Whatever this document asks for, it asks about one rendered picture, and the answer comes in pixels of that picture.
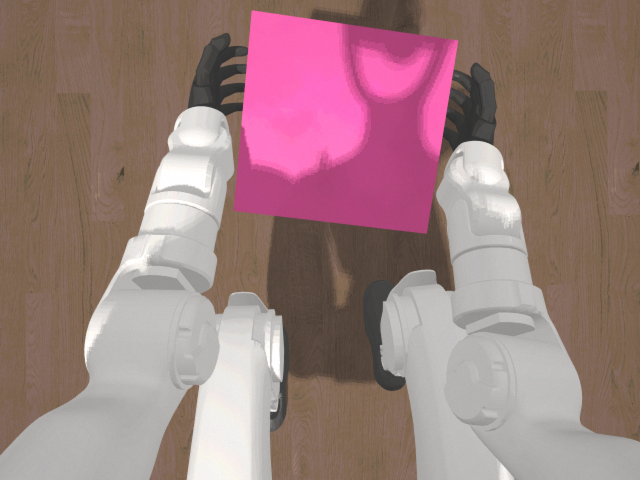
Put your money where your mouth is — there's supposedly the robot left foot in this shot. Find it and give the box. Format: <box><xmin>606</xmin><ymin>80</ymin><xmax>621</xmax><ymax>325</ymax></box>
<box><xmin>270</xmin><ymin>325</ymin><xmax>289</xmax><ymax>432</ymax></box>

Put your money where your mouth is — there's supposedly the carton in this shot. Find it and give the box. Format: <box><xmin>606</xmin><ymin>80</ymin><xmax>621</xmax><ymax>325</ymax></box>
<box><xmin>234</xmin><ymin>10</ymin><xmax>458</xmax><ymax>234</ymax></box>

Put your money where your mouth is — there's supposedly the robot left forearm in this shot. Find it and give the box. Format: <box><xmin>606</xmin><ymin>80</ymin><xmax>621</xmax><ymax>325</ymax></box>
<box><xmin>84</xmin><ymin>106</ymin><xmax>234</xmax><ymax>373</ymax></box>

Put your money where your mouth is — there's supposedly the right robot upper arm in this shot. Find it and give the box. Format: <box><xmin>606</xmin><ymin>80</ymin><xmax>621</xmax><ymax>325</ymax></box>
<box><xmin>444</xmin><ymin>332</ymin><xmax>640</xmax><ymax>480</ymax></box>

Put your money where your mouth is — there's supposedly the robot right forearm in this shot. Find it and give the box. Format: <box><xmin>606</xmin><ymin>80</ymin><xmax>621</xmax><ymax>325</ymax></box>
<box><xmin>436</xmin><ymin>141</ymin><xmax>572</xmax><ymax>362</ymax></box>

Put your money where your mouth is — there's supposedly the left robot hand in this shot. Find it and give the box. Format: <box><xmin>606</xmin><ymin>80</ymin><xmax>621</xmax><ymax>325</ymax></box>
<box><xmin>188</xmin><ymin>33</ymin><xmax>248</xmax><ymax>116</ymax></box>

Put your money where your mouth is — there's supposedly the right robot hand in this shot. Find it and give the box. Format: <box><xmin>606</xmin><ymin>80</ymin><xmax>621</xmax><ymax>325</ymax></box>
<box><xmin>443</xmin><ymin>63</ymin><xmax>497</xmax><ymax>152</ymax></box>

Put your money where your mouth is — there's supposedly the left robot upper arm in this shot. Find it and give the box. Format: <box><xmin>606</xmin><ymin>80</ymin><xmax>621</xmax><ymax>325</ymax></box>
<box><xmin>0</xmin><ymin>289</ymin><xmax>220</xmax><ymax>480</ymax></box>

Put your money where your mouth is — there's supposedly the robot right thigh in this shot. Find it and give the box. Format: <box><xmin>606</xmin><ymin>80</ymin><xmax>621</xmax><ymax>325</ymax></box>
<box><xmin>383</xmin><ymin>284</ymin><xmax>515</xmax><ymax>480</ymax></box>

